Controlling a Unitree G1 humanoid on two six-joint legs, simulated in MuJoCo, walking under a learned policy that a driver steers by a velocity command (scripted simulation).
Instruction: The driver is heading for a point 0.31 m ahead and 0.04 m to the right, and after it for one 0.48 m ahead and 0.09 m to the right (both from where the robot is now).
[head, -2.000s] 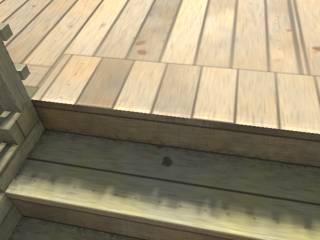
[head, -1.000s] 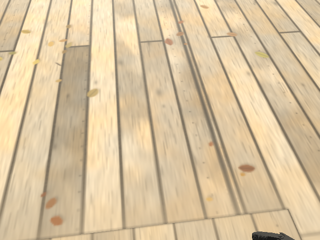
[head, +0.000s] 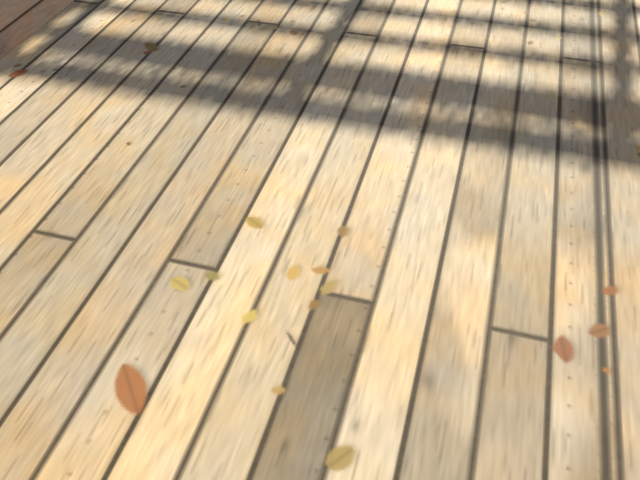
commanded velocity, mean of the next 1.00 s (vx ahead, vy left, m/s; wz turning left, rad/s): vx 0.35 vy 0.00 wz -0.20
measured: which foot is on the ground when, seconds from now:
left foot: up 0.00-0.22, down 0.24-0.74, up 0.76-1.00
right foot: down 0.00-0.26, up 0.28-0.72, down 0.74-1.00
